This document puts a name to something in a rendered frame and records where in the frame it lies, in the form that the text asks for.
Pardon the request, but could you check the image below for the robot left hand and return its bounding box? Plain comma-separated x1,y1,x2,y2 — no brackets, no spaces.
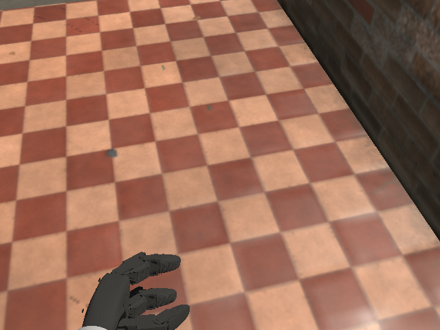
82,252,190,330

